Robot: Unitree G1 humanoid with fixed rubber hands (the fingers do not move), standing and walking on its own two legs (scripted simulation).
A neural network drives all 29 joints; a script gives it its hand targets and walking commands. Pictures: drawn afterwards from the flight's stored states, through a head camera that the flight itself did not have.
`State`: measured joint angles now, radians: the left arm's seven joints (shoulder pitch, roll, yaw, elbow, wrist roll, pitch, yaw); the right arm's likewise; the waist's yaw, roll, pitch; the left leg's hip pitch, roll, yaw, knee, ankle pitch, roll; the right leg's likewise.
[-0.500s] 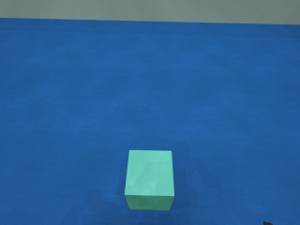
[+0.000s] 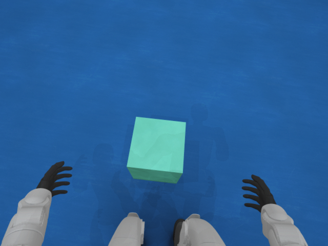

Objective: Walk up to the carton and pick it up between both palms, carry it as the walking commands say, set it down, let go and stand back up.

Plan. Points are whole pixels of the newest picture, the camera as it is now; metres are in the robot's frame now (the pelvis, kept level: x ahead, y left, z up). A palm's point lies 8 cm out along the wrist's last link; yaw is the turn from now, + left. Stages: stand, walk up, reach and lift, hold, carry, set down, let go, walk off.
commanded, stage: reach and lift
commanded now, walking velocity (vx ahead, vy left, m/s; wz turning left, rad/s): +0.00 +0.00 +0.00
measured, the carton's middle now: (157, 152) +0.49 +0.06 -0.59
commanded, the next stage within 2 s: none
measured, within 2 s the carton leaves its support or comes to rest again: neither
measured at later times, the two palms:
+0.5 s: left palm (75, 141) +0.37 +0.30 -0.14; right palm (240, 158) +0.35 -0.19 -0.13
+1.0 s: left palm (100, 110) +0.50 +0.26 -0.17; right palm (224, 122) +0.49 -0.17 -0.17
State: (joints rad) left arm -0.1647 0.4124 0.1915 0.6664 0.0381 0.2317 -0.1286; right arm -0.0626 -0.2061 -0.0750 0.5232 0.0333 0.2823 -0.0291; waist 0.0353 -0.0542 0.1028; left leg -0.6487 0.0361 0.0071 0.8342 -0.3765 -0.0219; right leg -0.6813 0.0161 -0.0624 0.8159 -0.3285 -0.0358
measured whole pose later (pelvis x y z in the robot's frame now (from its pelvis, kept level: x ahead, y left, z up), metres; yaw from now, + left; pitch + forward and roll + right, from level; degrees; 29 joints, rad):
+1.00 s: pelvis -0.03 +0.03 -0.08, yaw +0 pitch +47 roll +1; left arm -1.22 0.38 0.33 1.00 0.00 0.14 -0.08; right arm -1.13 -0.25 -0.32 0.82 0.03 0.17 -0.04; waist -0.01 -0.02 -0.06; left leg -1.55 0.00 0.05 1.07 -0.34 0.03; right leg -1.59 0.00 0.01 1.05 -0.28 0.01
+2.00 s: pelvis -0.09 +0.03 -0.31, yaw +1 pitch +31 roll -2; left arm -1.58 0.54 0.09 1.02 -0.21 0.22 0.05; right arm -1.49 -0.37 -0.22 0.90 0.18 0.22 -0.15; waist 0.00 -0.02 0.51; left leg -2.02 -0.02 0.01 2.07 -0.60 0.04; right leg -2.02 0.01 0.00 2.02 -0.54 0.04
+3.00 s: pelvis -0.10 +0.02 -0.36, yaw +2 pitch +31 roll -1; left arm -1.72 0.50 -0.07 1.22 -0.29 0.15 0.04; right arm -1.66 -0.33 -0.14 1.15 0.23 0.11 -0.17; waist -0.01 -0.05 0.52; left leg -2.17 -0.02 0.00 2.21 -0.58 0.01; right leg -2.19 0.02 0.00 2.17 -0.52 0.02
